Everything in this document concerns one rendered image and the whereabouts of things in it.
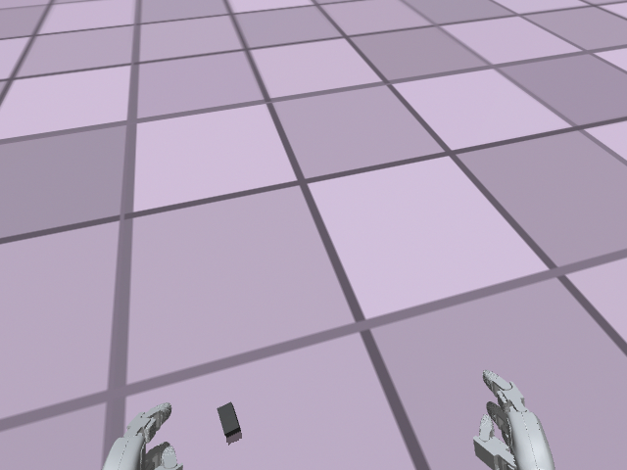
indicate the small box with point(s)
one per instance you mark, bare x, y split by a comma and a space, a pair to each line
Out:
228, 419

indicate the right robot hand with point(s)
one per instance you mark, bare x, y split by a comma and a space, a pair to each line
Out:
521, 430

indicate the left robot hand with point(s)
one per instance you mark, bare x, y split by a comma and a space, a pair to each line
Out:
129, 452

